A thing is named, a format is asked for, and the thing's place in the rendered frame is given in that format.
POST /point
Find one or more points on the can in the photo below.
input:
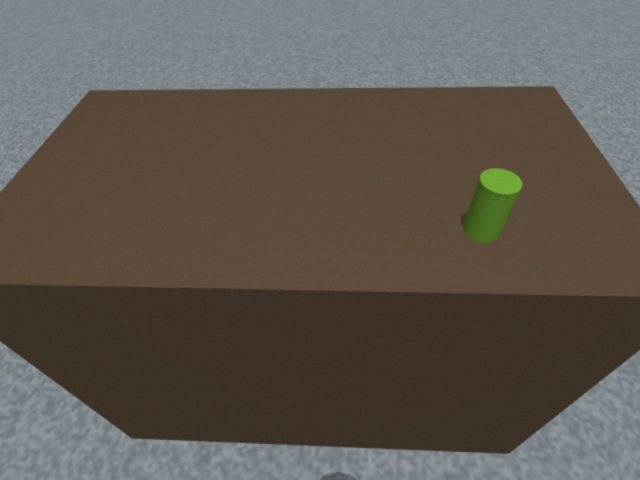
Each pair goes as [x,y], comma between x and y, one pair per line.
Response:
[492,202]

